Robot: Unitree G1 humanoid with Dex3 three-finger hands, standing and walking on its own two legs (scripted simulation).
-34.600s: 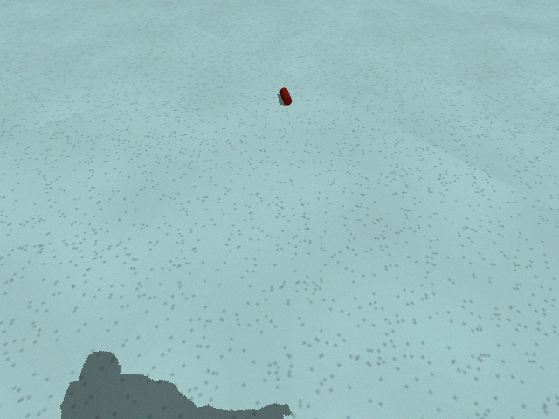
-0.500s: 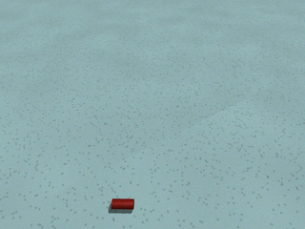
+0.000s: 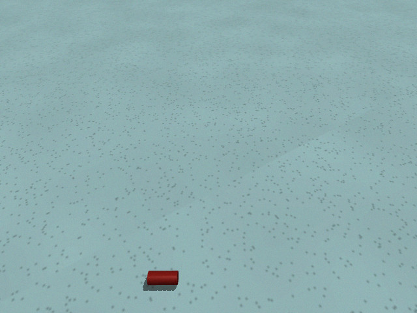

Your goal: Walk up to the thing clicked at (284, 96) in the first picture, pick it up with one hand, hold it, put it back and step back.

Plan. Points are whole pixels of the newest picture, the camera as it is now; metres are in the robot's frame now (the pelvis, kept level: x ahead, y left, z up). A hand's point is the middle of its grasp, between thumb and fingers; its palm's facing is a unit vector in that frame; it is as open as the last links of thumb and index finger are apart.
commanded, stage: stand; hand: left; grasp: from above
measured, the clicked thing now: (163, 277) +0.44 +0.22 -0.75
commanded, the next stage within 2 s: step back in 1.26 s
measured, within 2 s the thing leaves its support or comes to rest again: neither
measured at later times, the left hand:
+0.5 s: hand out of the picture +0.09 +0.23 -0.15, palm faces +0.01 -0.94 -0.33, open 7.4 cm
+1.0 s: hand out of the picture +0.09 +0.24 -0.15, palm faces -0.01 -0.94 -0.34, open 7.4 cm
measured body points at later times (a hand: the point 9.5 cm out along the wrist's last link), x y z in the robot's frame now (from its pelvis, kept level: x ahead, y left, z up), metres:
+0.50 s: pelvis +0.02 -0.01 +0.00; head +0.02 -0.02 +0.45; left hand +0.09 +0.28 -0.13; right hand +0.09 -0.30 -0.14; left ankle +0.02 +0.12 -0.75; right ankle +0.01 -0.13 -0.75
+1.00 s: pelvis +0.01 -0.01 +0.00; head +0.02 -0.02 +0.45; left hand +0.09 +0.28 -0.13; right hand +0.08 -0.31 -0.14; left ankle +0.02 +0.12 -0.75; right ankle +0.01 -0.13 -0.75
